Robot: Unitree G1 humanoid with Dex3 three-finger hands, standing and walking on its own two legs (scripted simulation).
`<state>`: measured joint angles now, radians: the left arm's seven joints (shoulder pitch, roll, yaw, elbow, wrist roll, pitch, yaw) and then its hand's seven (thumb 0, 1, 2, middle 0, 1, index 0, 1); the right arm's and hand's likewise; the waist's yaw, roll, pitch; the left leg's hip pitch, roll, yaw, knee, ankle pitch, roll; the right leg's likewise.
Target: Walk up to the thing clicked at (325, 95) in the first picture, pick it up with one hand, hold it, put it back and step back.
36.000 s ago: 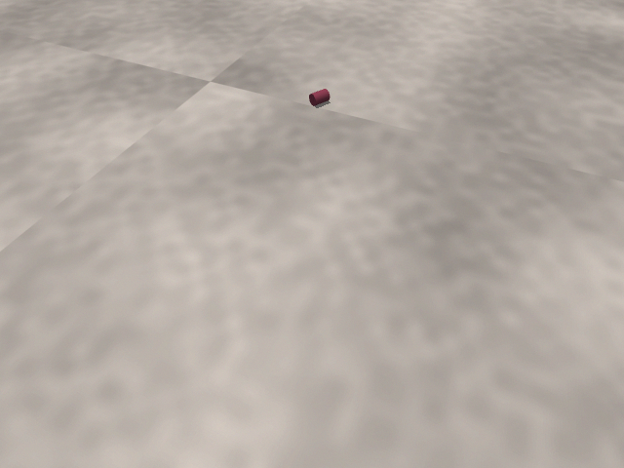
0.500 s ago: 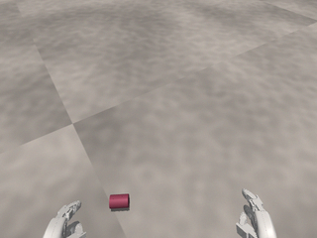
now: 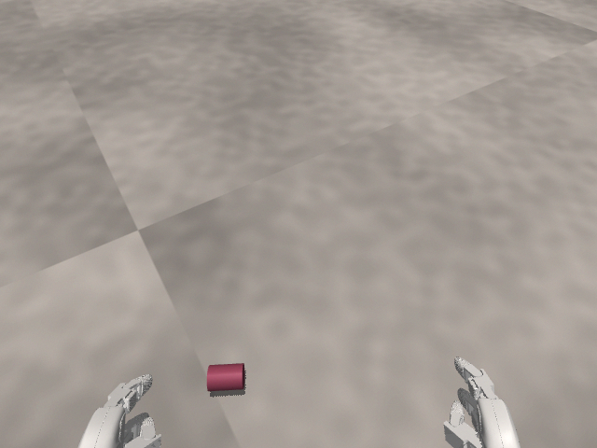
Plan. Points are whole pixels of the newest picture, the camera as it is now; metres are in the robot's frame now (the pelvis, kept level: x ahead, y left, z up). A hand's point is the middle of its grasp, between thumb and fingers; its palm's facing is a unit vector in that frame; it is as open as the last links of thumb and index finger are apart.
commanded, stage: home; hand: left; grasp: from above
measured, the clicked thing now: (226, 377) +0.45 +0.20 -0.68
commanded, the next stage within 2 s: stand in 0.50 s
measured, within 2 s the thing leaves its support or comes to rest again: neither
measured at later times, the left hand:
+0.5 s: hand (161, 443) +0.16 +0.17 -0.05, palm faces +0.05 -0.98 -0.20, open 7.4 cm
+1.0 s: hand out of the picture +0.07 +0.23 -0.11, palm faces +0.06 -0.94 -0.33, open 7.4 cm
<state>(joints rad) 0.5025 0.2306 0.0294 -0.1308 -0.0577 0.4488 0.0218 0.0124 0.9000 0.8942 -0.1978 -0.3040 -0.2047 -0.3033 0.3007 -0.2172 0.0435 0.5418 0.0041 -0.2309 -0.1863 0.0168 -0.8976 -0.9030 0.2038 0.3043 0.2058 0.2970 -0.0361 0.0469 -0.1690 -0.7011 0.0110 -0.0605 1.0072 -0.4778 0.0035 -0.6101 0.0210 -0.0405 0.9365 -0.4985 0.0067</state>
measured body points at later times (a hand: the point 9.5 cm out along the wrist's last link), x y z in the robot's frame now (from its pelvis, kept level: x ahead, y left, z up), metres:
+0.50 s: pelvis +0.00 -0.01 +0.00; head +0.02 +0.00 +0.45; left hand +0.16 +0.23 -0.03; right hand +0.16 -0.25 -0.06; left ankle +0.01 +0.11 -0.68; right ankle -0.02 -0.13 -0.68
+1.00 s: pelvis -0.01 +0.00 +0.05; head +0.00 +0.00 +0.50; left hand +0.06 +0.28 -0.08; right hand +0.08 -0.28 -0.08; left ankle +0.01 +0.11 -0.68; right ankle -0.02 -0.13 -0.68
